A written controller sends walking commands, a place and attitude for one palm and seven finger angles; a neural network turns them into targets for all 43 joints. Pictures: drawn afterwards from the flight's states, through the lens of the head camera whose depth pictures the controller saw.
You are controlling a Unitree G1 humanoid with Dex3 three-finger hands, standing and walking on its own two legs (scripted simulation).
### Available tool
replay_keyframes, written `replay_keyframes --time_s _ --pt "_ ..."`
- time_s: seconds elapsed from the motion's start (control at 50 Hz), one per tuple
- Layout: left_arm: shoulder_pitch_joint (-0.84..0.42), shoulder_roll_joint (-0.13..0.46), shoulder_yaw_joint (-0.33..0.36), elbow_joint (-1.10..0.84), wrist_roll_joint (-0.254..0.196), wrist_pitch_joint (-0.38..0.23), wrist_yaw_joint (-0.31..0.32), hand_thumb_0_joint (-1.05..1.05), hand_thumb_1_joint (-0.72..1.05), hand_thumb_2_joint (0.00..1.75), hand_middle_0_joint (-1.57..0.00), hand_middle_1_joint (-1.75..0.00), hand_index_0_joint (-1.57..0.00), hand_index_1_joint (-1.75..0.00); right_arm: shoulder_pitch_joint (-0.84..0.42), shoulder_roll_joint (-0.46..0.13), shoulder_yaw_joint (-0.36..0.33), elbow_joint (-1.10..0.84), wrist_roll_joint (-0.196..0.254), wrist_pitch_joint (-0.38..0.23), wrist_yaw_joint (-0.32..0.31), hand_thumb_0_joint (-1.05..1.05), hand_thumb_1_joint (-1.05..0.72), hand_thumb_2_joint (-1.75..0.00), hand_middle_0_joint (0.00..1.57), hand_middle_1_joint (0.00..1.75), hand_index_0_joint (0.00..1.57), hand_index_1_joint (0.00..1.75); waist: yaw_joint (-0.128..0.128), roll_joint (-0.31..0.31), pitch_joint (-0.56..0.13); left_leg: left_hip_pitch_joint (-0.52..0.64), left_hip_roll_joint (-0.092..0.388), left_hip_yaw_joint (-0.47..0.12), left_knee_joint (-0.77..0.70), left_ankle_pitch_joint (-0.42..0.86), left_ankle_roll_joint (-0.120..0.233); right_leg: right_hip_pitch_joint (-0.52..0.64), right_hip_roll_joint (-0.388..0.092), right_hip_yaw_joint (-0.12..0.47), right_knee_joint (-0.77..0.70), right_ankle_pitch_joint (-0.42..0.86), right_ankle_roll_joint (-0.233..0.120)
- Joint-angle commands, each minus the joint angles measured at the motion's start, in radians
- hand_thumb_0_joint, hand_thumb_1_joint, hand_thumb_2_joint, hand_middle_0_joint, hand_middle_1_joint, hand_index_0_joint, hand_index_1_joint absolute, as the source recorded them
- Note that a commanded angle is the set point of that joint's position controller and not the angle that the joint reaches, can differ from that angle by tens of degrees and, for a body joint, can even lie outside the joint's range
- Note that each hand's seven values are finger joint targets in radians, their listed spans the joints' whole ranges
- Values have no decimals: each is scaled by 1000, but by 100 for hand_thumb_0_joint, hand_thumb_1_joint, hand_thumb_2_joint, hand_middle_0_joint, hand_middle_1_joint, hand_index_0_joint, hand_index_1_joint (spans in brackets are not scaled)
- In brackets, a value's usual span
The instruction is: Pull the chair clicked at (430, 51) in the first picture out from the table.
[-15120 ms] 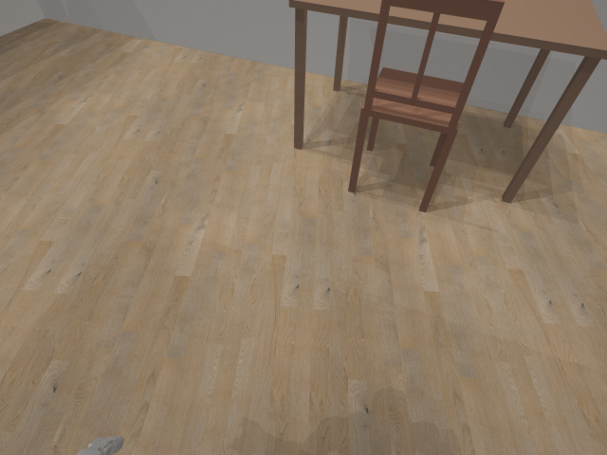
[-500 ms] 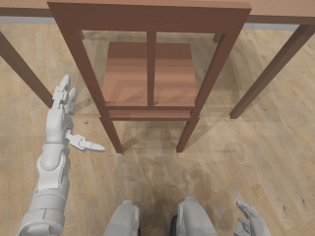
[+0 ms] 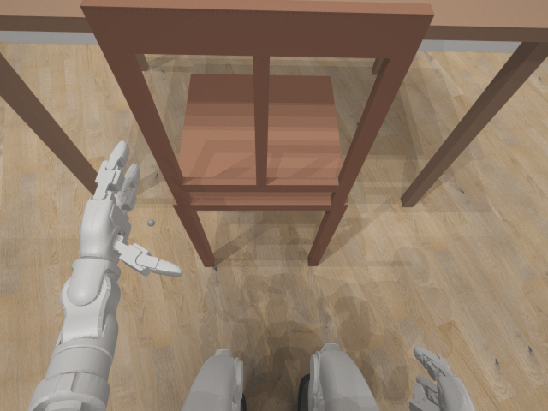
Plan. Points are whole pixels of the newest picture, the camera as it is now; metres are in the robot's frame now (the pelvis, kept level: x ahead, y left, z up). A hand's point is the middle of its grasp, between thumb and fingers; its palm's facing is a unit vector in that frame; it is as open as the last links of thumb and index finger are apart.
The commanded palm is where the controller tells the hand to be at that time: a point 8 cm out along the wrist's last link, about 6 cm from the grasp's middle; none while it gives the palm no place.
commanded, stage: aim the fingers beside a spindle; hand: left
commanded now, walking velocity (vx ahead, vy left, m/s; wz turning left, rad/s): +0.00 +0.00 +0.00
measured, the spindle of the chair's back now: (261, 132) +0.52 +0.03 +0.03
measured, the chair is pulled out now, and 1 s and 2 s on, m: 0.00 0.00 0.00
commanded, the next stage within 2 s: push the fingers through the gap in 0.96 s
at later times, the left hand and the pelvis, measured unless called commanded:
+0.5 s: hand (158, 228) +0.36 +0.18 +0.01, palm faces +0.03 -1.00 -0.03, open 16.9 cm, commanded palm +0.34 +0.24 +0.02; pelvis +0.00 +0.00 +0.00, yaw +0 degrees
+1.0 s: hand (139, 212) +0.38 +0.20 +0.03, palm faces +0.08 -0.99 -0.08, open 16.9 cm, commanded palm +0.35 +0.23 +0.02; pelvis +0.00 +0.00 +0.00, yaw +0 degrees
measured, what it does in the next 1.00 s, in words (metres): stands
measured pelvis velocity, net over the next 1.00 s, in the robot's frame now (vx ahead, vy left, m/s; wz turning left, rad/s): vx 0.00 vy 0.00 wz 0.00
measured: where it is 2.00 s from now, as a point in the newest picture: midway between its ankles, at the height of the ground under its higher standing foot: outside the picture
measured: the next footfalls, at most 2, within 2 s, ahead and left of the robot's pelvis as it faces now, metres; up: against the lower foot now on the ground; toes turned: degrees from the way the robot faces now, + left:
none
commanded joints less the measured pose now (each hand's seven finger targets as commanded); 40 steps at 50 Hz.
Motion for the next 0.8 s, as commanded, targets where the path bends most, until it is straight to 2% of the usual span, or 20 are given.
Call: replay_keyframes --time_s 0.0,0.06,0.1,0.16,0.22,0.26,0.3,0.32,0.38,0.4,0.44,0.46,0.48,0.52,0.54,0.56,0.6,0.66,0.72,0.78 --pt "-176 134 45 -249 -16 -67 14 0 -50 30 -6 -8 -6 -8 64 -149 -57 -108 2 -42 -6 0 -90 -90 20 30 20 30 -9 20 -447 233 -15 -49 -180 402 -18 328 30 55 -127 283 -6" --pt "-189 191 111 -216 2 -85 58 0 -50 30 -6 -8 -6 -8 58 -148 -51 -105 -2 -38 -6 0 -90 -90 20 30 20 30 -1 -12 -386 165 -20 -43 -181 316 -14 313 33 58 -127 218 -6" --pt "-235 195 118 -196 16 -99 74 0 -50 30 -6 -8 -6 -8 50 -141 -47 -102 -7 -36 -6 0 -90 -90 20 30 20 30 -7 -11 -372 134 -25 -34 -176 269 -11 315 30 70 -131 185 -4" --pt "-232 212 120 -233 23 -120 62 0 -50 30 -6 -8 -6 -8 54 -142 -46 -111 -9 -38 -5 0 -90 -90 20 30 20 30 4 47 -424 170 -26 -29 -174 317 -11 344 32 76 -123 231 -12" --pt "-225 113 14 -247 13 -108 19 0 -50 30 -6 -8 -6 -8 53 -140 -47 -106 -6 -45 -2 0 -90 -90 20 30 20 30 -17 89 -450 246 -17 -39 -178 372 -19 312 32 62 -126 257 -12" --pt "-188 61 -31 -217 -8 -83 -6 0 -50 30 -6 -8 -6 -8 64 -144 -51 -105 2 -48 -4 0 -90 -90 20 30 20 30 -36 38 -431 256 -12 -48 -181 380 -16 297 36 53 -140 250 -10" --pt "-165 58 -32 -176 -13 -56 -14 0 -50 30 -6 -8 -6 -8 65 -152 -55 -98 5 -45 -6 0 -90 -90 20 30 20 30 -30 6 -398 217 -13 -51 -185 341 -17 292 32 49 -142 226 -7" --pt "-171 83 -6 -160 -14 -48 -8 0 -50 30 -6 -8 -6 -8 65 -157 -56 -96 6 -43 -8 0 -90 -90 20 30 20 30 -30 -22 -382 186 -15 -49 -182 317 -14 295 32 51 -143 217 -6" --pt "-167 145 68 -153 -6 -53 23 0 -50 30 -6 -8 -6 -8 60 -156 -52 -104 4 -37 -7 0 -90 -90 20 30 20 30 -5 -25 -373 147 -23 -43 -182 294 -13 305 29 57 -134 202 -8" --pt "-205 150 73 -167 2 -64 37 0 -50 30 -6 -8 -6 -8 56 -152 -51 -103 1 -36 -7 0 -90 -90 20 30 20 30 -11 -21 -376 146 -24 -40 -177 292 -12 299 30 60 -131 201 -6" --pt "-255 191 104 -230 14 -98 61 0 -50 30 -6 -8 -6 -8 52 -142 -48 -108 -8 -37 -6 0 -90 -90 20 30 20 30 6 30 -411 162 -27 -37 -174 310 -14 322 29 68 -120 217 -10" --pt "-254 245 151 -265 20 -114 72 0 -50 30 -6 -8 -6 -8 55 -142 -49 -114 -10 -38 -7 0 -90 -90 20 30 20 30 21 51 -445 181 -25 -36 -172 337 -14 335 31 70 -110 235 -13" --pt "-270 250 146 -296 24 -128 75 0 -50 30 -6 -8 -6 -8 52 -137 -47 -115 -15 -37 -6 0 -90 -90 20 30 20 30 21 88 -475 214 -25 -39 -173 376 -18 346 31 73 -105 267 -14" --pt "-261 188 87 -319 26 -138 69 0 -50 30 -6 -8 -6 -8 54 -130 -45 -112 -17 -43 -2 0 -90 -90 20 30 20 30 6 102 -497 265 -20 -43 -171 433 -23 340 32 66 -104 301 -13" --pt "-221 191 96 -295 22 -133 63 0 -50 30 -6 -8 -6 -8 59 -135 -49 -106 -14 -43 -1 0 -90 -90 20 30 20 30 6 81 -490 272 -14 -46 -173 444 -26 334 35 61 -107 303 -13" --pt "-215 143 47 -272 18 -121 49 0 -50 30 -6 -8 -6 -8 63 -136 -46 -109 -11 -45 -1 0 -90 -90 20 30 20 30 -14 89 -474 274 -14 -48 -176 439 -24 316 37 56 -114 292 -12" --pt "-199 90 -2 -203 8 -83 22 0 -50 30 -6 -8 -6 -8 63 -145 -51 -91 -5 -42 -2 0 -90 -90 20 30 20 30 -31 51 -424 247 -11 -50 -176 396 -23 291 35 51 -127 264 -9" --pt "-154 15 -65 -73 -4 -20 -15 0 -50 30 -6 -8 -6 -8 72 -157 -52 -94 10 -35 -3 0 -90 -90 20 30 20 30 -49 -36 -331 175 -13 -54 -186 294 -15 252 36 41 -145 188 -9" --pt "-219 76 -13 -115 -4 -17 -2 0 -50 30 -6 -8 -6 -8 68 -161 -57 -103 9 -30 -8 0 -90 -90 20 30 20 30 -28 -26 -364 164 -18 -50 -179 287 -12 260 29 51 -137 188 -9" --pt "-244 220 123 -253 2 -77 47 0 -50 30 -6 -8 -6 -8 67 -151 -55 -120 -5 -32 -8 0 -90 -90 20 30 20 30 17 20 -471 193 -25 -42 -174 365 -16 352 28 69 -118 265 -11"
